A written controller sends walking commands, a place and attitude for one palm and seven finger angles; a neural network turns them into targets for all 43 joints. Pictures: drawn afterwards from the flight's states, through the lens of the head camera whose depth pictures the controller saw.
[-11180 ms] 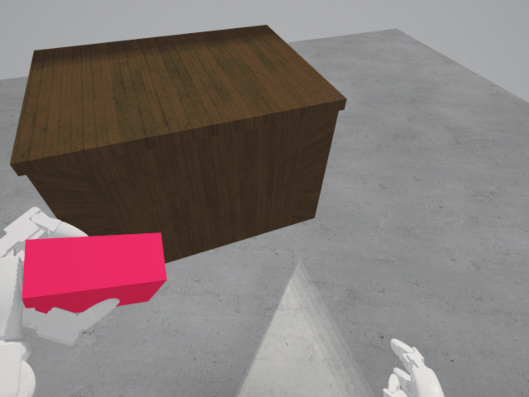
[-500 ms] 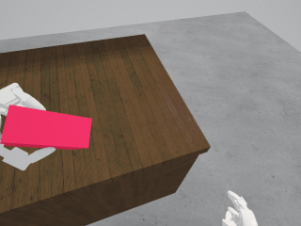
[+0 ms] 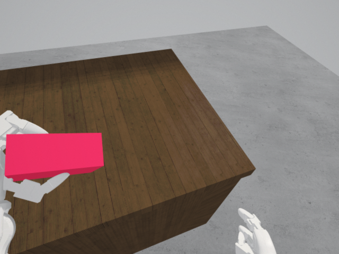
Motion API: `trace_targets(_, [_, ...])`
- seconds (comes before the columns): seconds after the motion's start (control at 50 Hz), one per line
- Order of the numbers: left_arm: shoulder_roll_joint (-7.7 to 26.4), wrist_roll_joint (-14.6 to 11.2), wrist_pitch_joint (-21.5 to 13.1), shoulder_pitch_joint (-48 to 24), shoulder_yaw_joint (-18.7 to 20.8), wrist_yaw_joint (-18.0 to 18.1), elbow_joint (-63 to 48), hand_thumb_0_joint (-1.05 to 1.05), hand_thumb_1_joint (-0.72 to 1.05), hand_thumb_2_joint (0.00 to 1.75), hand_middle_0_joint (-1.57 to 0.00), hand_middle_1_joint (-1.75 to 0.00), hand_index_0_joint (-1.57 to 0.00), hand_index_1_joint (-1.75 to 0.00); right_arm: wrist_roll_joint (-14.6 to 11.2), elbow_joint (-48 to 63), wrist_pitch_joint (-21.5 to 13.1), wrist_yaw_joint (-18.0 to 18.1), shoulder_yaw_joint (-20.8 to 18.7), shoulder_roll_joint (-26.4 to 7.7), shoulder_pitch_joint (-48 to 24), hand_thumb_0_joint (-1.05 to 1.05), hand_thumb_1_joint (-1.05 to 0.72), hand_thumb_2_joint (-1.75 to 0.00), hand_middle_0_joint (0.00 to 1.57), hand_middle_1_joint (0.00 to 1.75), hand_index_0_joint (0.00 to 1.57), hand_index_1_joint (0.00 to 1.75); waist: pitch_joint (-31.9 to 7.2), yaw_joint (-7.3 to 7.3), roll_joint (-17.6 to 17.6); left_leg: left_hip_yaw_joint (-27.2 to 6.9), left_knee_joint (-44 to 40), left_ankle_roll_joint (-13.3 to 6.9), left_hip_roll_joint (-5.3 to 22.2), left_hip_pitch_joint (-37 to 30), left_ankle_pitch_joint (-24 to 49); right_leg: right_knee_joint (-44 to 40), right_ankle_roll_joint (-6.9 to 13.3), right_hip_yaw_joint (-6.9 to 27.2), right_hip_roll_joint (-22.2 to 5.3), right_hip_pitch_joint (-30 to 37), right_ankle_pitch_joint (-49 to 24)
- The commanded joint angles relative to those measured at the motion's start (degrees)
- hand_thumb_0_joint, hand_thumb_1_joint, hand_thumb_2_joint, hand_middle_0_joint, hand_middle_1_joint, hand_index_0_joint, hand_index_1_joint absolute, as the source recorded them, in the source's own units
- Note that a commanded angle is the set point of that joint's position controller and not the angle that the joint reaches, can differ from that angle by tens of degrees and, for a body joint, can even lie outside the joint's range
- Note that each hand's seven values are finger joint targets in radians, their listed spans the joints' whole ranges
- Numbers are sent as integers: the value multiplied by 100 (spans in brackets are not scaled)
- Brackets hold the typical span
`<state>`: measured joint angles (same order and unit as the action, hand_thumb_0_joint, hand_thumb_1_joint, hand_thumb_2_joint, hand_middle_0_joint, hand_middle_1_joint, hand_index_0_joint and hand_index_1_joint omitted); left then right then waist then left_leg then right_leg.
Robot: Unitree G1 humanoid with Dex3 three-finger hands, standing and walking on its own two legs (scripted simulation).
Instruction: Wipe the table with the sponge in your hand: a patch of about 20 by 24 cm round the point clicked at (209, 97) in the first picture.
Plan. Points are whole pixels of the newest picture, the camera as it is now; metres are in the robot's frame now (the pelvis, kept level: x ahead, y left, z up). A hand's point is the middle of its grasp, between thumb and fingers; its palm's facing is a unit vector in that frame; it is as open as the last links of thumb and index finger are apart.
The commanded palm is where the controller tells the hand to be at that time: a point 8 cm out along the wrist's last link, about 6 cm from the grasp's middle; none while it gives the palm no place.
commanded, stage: come to a stop and stand still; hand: left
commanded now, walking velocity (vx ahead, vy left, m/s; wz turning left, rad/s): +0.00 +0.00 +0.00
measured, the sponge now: (71, 156) +0.25 +0.21 +0.15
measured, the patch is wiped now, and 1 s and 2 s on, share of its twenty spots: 0.00 0.00 0.00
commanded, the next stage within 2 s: look again from close up in 0.32 s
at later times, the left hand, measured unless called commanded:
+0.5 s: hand (44, 156) +0.23 +0.25 +0.15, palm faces +0.37 -0.85 -0.37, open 10.0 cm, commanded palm +0.17 +0.28 +0.18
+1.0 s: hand (57, 160) +0.23 +0.23 +0.16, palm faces +0.37 -0.85 -0.37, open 10.0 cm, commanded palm +0.17 +0.26 +0.18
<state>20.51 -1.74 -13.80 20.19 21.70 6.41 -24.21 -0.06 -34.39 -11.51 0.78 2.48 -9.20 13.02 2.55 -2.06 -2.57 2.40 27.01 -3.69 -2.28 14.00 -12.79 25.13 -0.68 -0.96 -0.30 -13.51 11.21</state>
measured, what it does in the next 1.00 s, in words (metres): stands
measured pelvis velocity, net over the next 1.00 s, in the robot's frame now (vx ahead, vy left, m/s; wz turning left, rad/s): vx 0.01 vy -0.02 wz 0.00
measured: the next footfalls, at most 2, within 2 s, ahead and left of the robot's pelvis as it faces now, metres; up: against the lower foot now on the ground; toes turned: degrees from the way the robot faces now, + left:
none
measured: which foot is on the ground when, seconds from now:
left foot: down 0.00-1.00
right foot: down 0.00-1.00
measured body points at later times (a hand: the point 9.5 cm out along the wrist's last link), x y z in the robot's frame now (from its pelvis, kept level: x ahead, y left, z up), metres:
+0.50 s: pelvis +0.02 +0.00 +0.00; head +0.04 +0.03 +0.45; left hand +0.21 +0.30 +0.17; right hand +0.20 -0.22 -0.07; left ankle +0.02 +0.07 -0.74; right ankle +0.02 -0.13 -0.74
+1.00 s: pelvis +0.01 -0.02 +0.01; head +0.03 -0.01 +0.45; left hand +0.20 +0.27 +0.18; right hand +0.18 -0.25 -0.07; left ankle +0.02 +0.07 -0.74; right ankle +0.02 -0.13 -0.74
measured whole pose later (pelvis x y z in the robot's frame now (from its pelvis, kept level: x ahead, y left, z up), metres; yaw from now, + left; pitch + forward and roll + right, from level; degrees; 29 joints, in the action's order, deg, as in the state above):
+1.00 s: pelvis +0.01 -0.02 +0.01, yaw +0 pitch +0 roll -1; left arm 20.5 -2.6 -10.8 24.8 19.3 6.1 -25.2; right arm -0.6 -33.5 -7.1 2.7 0.8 -11.4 12.0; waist 1.9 -1.1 -1.0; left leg 1.7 23.3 -1.9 -0.7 11.9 -11.5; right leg 20.2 0.8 -1.5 1.4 -10.9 9.3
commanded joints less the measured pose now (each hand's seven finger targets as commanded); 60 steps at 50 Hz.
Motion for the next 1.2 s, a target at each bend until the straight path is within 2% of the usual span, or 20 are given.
trace_targets(0.0, [913, -12, -351, -392, 353, 7, -1420, 0, 10, 130, -120, -160, -120, -160, -51, 910, -281, 5, -388, -894, -536, 0, -90, -90, 20, 30, 20, 30, -749, 101, 624, -890, -966, 309, 858, 139, 252, -138, 110, 194, -124, 665, -396])
trace_targets(0.08, [1084, -52, -397, -382, 513, 1, -1754, 0, 10, 130, -120, -160, -120, -160, -13, 982, -193, 28, -409, -898, -475, 0, -90, -90, 20, 30, 20, 30, -1040, 94, 823, -862, -736, 448, 831, -166, 1313, -107, 139, 143, -153, 795, -832])
trace_targets(0.1, [1205, -59, -397, -353, 637, 17, -1867, 0, 10, 130, -120, -160, -120, -160, -19, 981, -194, 39, -373, -871, -591, 0, -90, -90, 20, 30, 20, 30, -1078, 94, 1098, -817, -729, 522, 809, -363, 1602, -54, 139, 110, -128, 690, -843])
trace_targets(0.12, [1061, -87, -416, -296, 522, -10, -1778, 0, 10, 130, -120, -160, -120, -160, 15, 962, -154, 37, -362, -874, -511, 0, -90, -90, 20, 30, 20, 30, -1053, 95, 1110, -873, -750, 554, 840, -307, 1827, -36, 130, 19, -102, 691, -755])
trace_targets(0.2, [1140, -103, -367, 11, 639, 7, -1819, 0, 10, 130, -120, -160, -120, -160, -18, 1015, -97, 45, -398, -868, -540, 0, -90, -90, 20, 30, 20, 30, -1181, 91, 1089, -795, -584, 663, 896, -723, 2610, -26, 143, -6, -114, 571, -785])
trace_targets(0.26, [1001, -130, -324, 82, 486, -10, -1594, 0, 10, 130, -120, -160, -120, -160, -15, 1016, -12, 46, -428, -940, -458, 0, -90, -90, 20, 30, 20, 30, -1064, 111, 853, -804, -613, 645, 954, -503, 2365, -124, 142, 13, -160, 661, -755])
trace_targets(0.3, [1019, -120, -281, 178, 549, 20, -1565, 0, 10, 130, -120, -160, -120, -160, -55, 1035, 14, 69, -423, -922, -554, 0, -90, -90, 20, 30, 20, 30, -1087, 114, 730, -730, -583, 642, 844, -494, 2148, -213, 149, 56, -178, 755, -1089])
trace_targets(0.32, [870, -148, -282, 189, 389, -12, -1382, 0, 10, 130, -120, -160, -120, -160, -29, 1007, 58, 73, -410, -953, -500, 0, -90, -90, 20, 30, 20, 30, -1007, 121, 657, -731, -663, 601, 830, -328, 1870, -257, 134, 44, -181, 771, -1021])
trace_targets(0.48, [1031, -132, -268, -31, 447, 63, -1623, 0, 10, 130, -120, -160, -120, -160, -59, 1051, 61, 171, -444, -969, -584, 0, -90, -90, 20, 30, 20, 30, -1009, 110, 621, -737, -686, 404, 687, -160, 974, -416, 182, 305, -302, 930, -1131])
trace_targets(0.5, [1114, -118, -264, -80, 524, 89, -1732, 0, 10, 130, -120, -160, -120, -160, -77, 1042, 46, 185, -427, -949, -683, 0, -90, -90, 20, 30, 20, 30, -978, 117, 772, -702, -717, 421, 665, -234, 958, -407, 176, 308, -274, 843, -1078])
trace_targets(0.52, [980, -150, -284, -8, 415, 64, -1544, 0, 10, 130, -120, -160, -120, -160, -37, 1016, 68, 187, -397, -951, -633, 0, -90, -90, 20, 30, 20, 30, -926, 102, 682, -717, -775, 380, 680, -126, 812, -458, 156, 235, -269, 849, -944])
trace_targets(0.58, [1046, -139, -272, 10, 475, 73, -1552, 0, 10, 130, -120, -160, -120, -160, -60, 1029, 49, 193, -441, -972, -585, 0, -90, -90, 20, 30, 20, 30, -920, 104, 618, -751, -746, 362, 684, -131, 725, -504, 182, 347, -307, 856, -931])
trace_targets(0.6, [1082, -132, -265, 18, 523, 88, -1600, 0, 10, 130, -120, -160, -120, -160, -73, 1013, 36, 203, -436, -963, -663, 0, -90, -90, 20, 30, 20, 30, -903, 114, 777, -725, -774, 379, 660, -192, 734, -495, 188, 363, -280, 778, -898])
trace_targets(0.62, [944, -148, -279, 83, 405, 59, -1465, 0, 10, 130, -120, -160, -120, -160, -43, 1001, 59, 196, -414, -961, -609, 0, -90, -90, 20, 30, 20, 30, -896, 105, 709, -709, -802, 348, 675, -131, 641, -527, 170, 294, -274, 804, -819])
trace_targets(0.68, [1001, -161, -214, 194, 464, 59, -1364, 0, 10, 130, -120, -160, -120, -160, -65, 1031, 73, 203, -449, -979, -581, 0, -90, -90, 20, 30, 20, 30, -903, 107, 419, -715, -719, 321, 656, -139, 688, -612, 179, 408, -327, 823, -961])
trace_targets(0.78, [989, -162, -169, 169, 425, 58, -1280, 0, 10, 130, -120, -160, -120, -160, -76, 1023, 106, 216, -445, -988, -595, 0, -90, -90, 20, 30, 20, 30, -839, 115, 378, -715, -744, 294, 654, -139, 586, -708, 174, 429, -351, 729, -813])
trace_targets(0.88, [1003, -177, -160, -126, 393, 63, -1447, 0, 10, 130, -120, -160, -120, -160, -82, 1029, 110, 234, -452, -968, -633, 0, -90, -90, 20, 30, 20, 30, -773, 126, 482, -776, -894, 313, 753, -225, 449, -718, 144, 385, -235, 580, -535])
trace_targets(0.94, [1035, -190, -175, -242, 412, 67, -1566, 0, 10, 130, -120, -160, -120, -160, -82, 1049, 104, 238, -458, -936, -668, 0, -90, -90, 20, 30, 20, 30, -783, 125, 805, -790, -999, 332, 848, -236, 387, -625, 119, 312, -154, 558, -443])
trace_targets(1.12, [973, -276, -84, 116, 428, -21, -1568, 0, 10, 130, -120, -160, -120, -160, -72, 1116, 180, 155, -506, -925, -598, 0, -90, -90, 20, 30, 20, 30, -912, 135, 714, -747, -816, 326, 1061, -191, 880, -420, 98, 218, -96, 527, -665])
trace_targets(1.18, [1057, -292, -42, 192, 516, -45, -1596, 0, 10, 130, -120, -160, -120, -160, -79, 1160, 209, 159, -562, -947, -581, 0, -90, -90, 20, 30, 20, 30, -954, 131, 624, -685, -619, 296, 1091, -222, 845, -445, 133, 358, -176, 464, -781])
